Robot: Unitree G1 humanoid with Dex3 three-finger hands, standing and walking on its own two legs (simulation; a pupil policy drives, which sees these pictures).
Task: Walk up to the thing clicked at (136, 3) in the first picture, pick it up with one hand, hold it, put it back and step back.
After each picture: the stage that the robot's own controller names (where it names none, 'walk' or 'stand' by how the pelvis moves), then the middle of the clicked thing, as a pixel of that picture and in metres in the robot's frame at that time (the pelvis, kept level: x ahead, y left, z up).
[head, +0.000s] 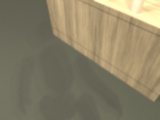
stand; out of the picture +0.99 -0.31 +0.02
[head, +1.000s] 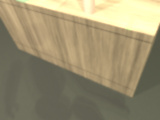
walk; out of the picture +0.91 +0.04 +0.06
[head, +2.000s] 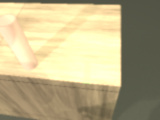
walk; (20, 45) +0.49 +0.30 +0.05
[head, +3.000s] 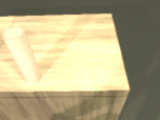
stand; (25, 58) +0.44 +0.25 +0.05
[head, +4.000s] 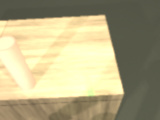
stand; (18, 67) +0.41 +0.27 +0.03
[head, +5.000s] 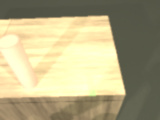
stand; (21, 65) +0.42 +0.27 +0.02
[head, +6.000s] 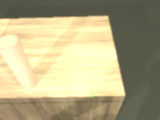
stand; (20, 65) +0.41 +0.27 +0.02
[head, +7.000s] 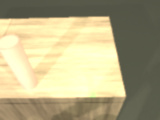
stand; (20, 66) +0.41 +0.27 +0.02
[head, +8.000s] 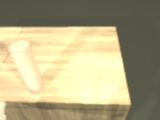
rise first; (29, 70) +0.41 +0.26 +0.03
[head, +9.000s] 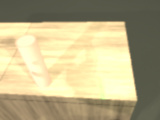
go down; (36, 64) +0.43 +0.25 +0.03
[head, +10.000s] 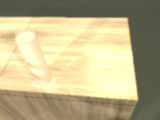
go down; (36, 61) +0.43 +0.25 +0.03
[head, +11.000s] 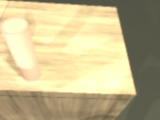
go down; (24, 55) +0.42 +0.22 +0.06
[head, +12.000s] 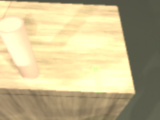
approach; (22, 53) +0.43 +0.23 +0.06
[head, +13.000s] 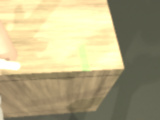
close; out of the picture +0.45 +0.25 +0.11
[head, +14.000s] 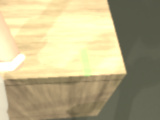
lift; out of the picture +0.43 +0.24 +0.11
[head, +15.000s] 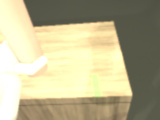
lift; (21, 37) +0.33 +0.17 +0.27
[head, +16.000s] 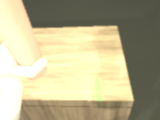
hold; (20, 39) +0.32 +0.18 +0.27
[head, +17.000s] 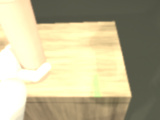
hold; (26, 44) +0.32 +0.16 +0.25
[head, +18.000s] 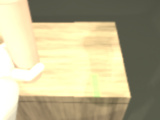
crouch; (21, 44) +0.33 +0.18 +0.24
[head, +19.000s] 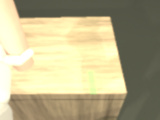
crouch; (10, 32) +0.40 +0.22 +0.21
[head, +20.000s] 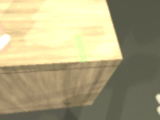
lower; out of the picture +0.49 +0.25 +0.13
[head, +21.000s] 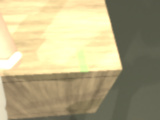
lower; out of the picture +0.44 +0.23 +0.11
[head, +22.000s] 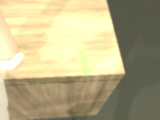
lower; out of the picture +0.44 +0.23 +0.11
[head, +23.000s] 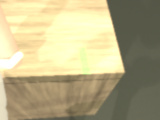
lower; out of the picture +0.44 +0.23 +0.11
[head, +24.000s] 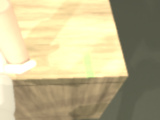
open; (11, 43) +0.43 +0.21 +0.10
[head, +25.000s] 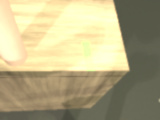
rise; (4, 32) +0.43 +0.21 +0.11
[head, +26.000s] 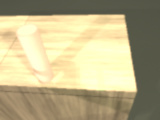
sink last; (37, 57) +0.43 +0.23 +0.08
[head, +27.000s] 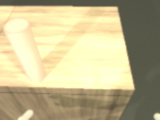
stand; (28, 55) +0.41 +0.22 +0.09
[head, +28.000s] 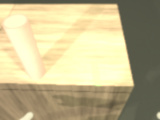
stand; (28, 51) +0.42 +0.22 +0.09
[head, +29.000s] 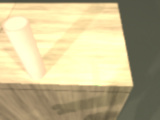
stand; (28, 52) +0.42 +0.22 +0.08
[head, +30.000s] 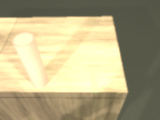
stand; (33, 63) +0.43 +0.23 +0.03
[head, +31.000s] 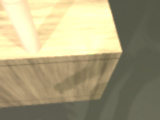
walk; (24, 27) +0.51 +0.23 +0.04
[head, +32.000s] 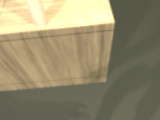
walk; (34, 2) +0.71 +0.27 +0.04
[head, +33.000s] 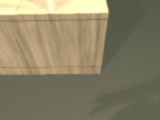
stand; out of the picture +1.00 +0.25 +0.04
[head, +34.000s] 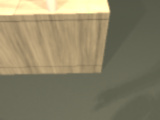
stand; out of the picture +0.98 +0.24 +0.03
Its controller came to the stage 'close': yes
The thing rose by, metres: 0.22
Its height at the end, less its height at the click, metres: +0.00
